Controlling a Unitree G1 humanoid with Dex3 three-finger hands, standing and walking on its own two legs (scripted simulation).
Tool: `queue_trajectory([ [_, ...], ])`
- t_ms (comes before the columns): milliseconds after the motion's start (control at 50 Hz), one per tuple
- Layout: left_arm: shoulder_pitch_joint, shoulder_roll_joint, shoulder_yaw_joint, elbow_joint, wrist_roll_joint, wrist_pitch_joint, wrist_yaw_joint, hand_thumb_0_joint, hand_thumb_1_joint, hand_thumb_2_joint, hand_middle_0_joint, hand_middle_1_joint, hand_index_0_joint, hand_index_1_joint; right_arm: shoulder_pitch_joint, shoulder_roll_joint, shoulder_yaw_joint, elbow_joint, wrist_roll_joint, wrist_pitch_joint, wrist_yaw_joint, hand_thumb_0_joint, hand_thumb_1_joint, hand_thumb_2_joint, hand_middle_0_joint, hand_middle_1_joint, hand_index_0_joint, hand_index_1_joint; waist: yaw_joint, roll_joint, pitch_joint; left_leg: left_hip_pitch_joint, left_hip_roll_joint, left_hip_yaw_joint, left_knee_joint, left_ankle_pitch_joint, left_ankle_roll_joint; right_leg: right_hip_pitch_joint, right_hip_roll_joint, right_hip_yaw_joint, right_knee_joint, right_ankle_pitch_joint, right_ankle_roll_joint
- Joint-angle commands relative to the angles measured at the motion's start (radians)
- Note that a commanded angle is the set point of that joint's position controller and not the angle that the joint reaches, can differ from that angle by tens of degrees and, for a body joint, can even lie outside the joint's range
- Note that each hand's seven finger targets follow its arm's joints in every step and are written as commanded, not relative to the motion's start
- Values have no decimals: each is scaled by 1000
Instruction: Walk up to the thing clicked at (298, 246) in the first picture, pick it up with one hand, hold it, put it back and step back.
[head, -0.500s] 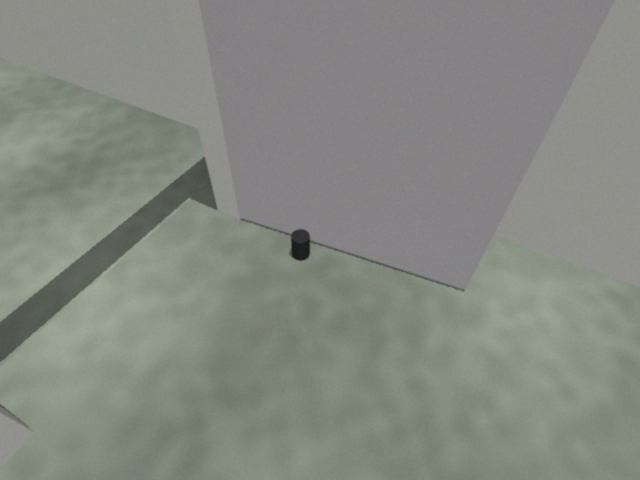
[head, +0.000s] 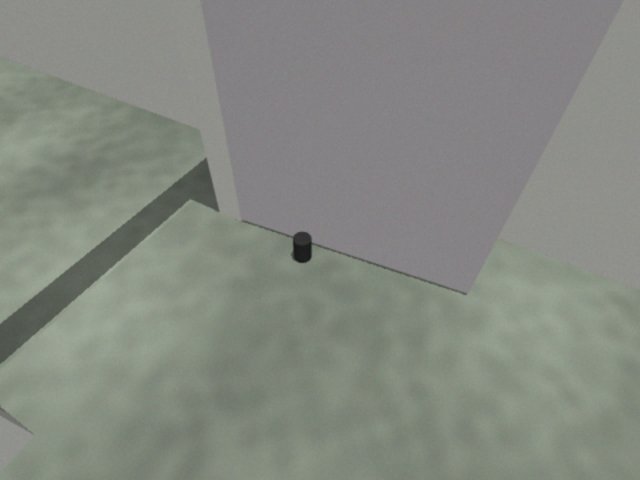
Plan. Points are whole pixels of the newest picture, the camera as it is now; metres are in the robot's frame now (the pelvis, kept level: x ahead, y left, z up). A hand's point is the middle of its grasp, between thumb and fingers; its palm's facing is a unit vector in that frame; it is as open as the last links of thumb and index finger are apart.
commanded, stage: stand
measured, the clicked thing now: (302, 247) +1.08 +0.10 -0.73
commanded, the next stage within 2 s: walk up in 0.62 s
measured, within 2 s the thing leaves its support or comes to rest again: neither
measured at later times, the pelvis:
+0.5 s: pelvis +0.00 +0.00 +0.00, yaw +0 degrees
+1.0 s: pelvis -0.03 +0.07 -0.01, yaw -21 degrees
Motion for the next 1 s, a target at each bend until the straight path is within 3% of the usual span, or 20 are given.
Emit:
queue_trajectory([
  [0,-39,219,47,-55,-3,-26,14,0,900,900,-200,-300,-200,-300,-38,-205,-44,-57,3,-24,-11,0,-900,-900,200,300,200,300,-2,-11,-90,16,108,-75,-46,172,38,8,-128,91,-58,167,-20],
  [80,-39,215,48,-57,-2,-24,13,0,900,900,-200,-300,-200,-300,-36,-207,-43,-54,2,-24,-11,0,-900,-900,200,300,200,300,-2,-3,-76,-1,107,-74,-54,137,38,5,-129,96,-67,147,-24],
  [160,-34,222,50,-59,-1,-27,13,0,900,900,-200,-300,-200,-300,-36,-206,-43,-59,2,-26,-10,0,-900,-900,200,300,200,300,-1,-16,-104,19,112,-72,-47,181,43,23,-132,94,-56,190,-23],
  [340,-29,222,50,-58,-2,-26,13,0,900,900,-200,-300,-200,-300,-35,-205,-43,-53,2,-25,-9,0,-900,-900,200,300,200,300,0,-15,-88,20,110,-71,-55,143,39,4,-131,101,-69,150,-25],
  [580,-26,225,51,-59,-1,-26,15,0,900,900,-200,-300,-200,-300,-21,-203,-39,-54,2,-26,-11,0,-900,-900,200,300,200,300,-4,-16,-91,15,111,-72,-55,176,39,19,-131,95,-63,196,-21],
  [600,26,296,85,-151,19,-6,13,0,900,900,-200,-300,-200,-300,-79,-320,-121,-135,-8,-16,-1,0,-900,-900,200,300,200,300,-15,-16,-23,44,41,68,143,33,37,-167,-138,270,-8,312,-64],
  [640,57,331,106,-188,27,-8,18,0,900,900,-200,-300,-200,-300,-66,-254,-117,-183,-1,-4,6,0,-900,-900,200,300,200,300,-2,-129,-39,-120,-16,31,258,-111,32,-107,-207,416,0,348,-152],
  [660,86,343,118,-217,31,-14,21,0,900,900,-200,-300,-200,-300,-68,-233,-113,-208,-1,0,11,0,-900,-900,200,300,200,300,15,-216,-62,-223,-59,-4,353,-288,34,-36,-262,524,-7,431,-213],
  [680,97,346,127,-238,37,-16,24,0,900,900,-200,-300,-200,-300,-61,-224,-118,-222,-4,7,14,0,-900,-900,200,300,200,300,17,-243,-76,-274,-56,-59,456,-391,31,-22,-293,581,-20,409,-260],
  [700,107,321,122,-270,41,-18,26,0,900,900,-200,-300,-200,-300,-54,-225,-123,-235,-1,10,15,0,-900,-900,200,300,200,300,15,-230,-97,-292,-45,-93,474,-396,33,9,-274,577,4,409,-271],
  [740,115,282,116,-308,42,-18,30,0,900,900,-200,-300,-200,-300,-54,-227,-131,-258,-3,13,17,0,-900,-900,200,300,200,300,3,-192,-119,-297,-33,-84,439,-329,36,11,-206,530,44,415,-223],
  [780,115,277,115,-351,40,-10,30,0,900,900,-200,-300,-200,-300,-22,-215,-136,-280,-11,15,16,0,-900,-900,200,300,200,300,-10,-182,-142,-221,-56,-52,341,-281,32,-45,-168,525,72,410,-195],
  [820,57,299,110,-378,16,2,24,0,900,900,-200,-300,-200,-300,57,-194,-147,-307,-4,10,12,0,-900,-900,200,300,200,300,-62,-120,-141,9,-68,-52,113,-164,41,-247,-108,451,159,328,-146],
  [840,65,243,96,-396,5,10,19,0,900,900,-200,-300,-200,-300,84,-238,-168,-311,-17,4,4,0,-900,-900,200,300,200,300,-77,3,-131,121,26,-147,-43,-176,64,-376,-11,353,278,132,-74],
  [860,101,173,81,-408,4,11,22,0,900,900,-200,-300,-200,-300,88,-311,-186,-333,-33,-2,-7,0,-900,-900,200,300,200,300,-58,231,-115,192,288,-408,-85,-53,102,-537,146,218,474,-269,-9],
  [880,142,265,98,-400,21,17,35,0,900,900,-200,-300,-200,-300,30,-360,-200,-382,-25,-2,-3,0,-900,-900,200,300,200,300,-49,194,-124,50,436,-477,-91,-57,211,-504,60,206,605,-367,1],
  [900,149,306,109,-380,22,25,33,0,900,900,-200,-300,-200,-300,15,-336,-198,-385,-11,-1,1,0,-900,-900,200,300,200,300,-41,94,-67,-106,428,-423,-112,-119,226,-422,22,198,694,-339,5],
  [920,173,302,115,-373,15,28,19,0,900,900,-200,-300,-200,-300,-4,-313,-192,-395,-12,-6,2,0,-900,-900,200,300,200,300,-21,89,-35,-109,381,-373,-107,-90,225,-407,15,188,736,-292,4],
  [960,228,275,122,-342,8,34,-5,0,900,900,-200,-300,-200,-300,-34,-267,-177,-421,-16,-18,4,0,-900,-900,200,300,200,300,9,135,-20,-96,268,-201,-86,-94,182,-418,14,172,777,-173,3],
  [980,240,269,122,-343,4,32,-15,0,900,900,-200,-300,-200,-300,-3,-270,-173,-419,-16,-22,6,0,-900,-900,200,300,200,300,-5,153,-15,-82,245,-158,-85,-100,157,-432,15,154,751,-151,7],
])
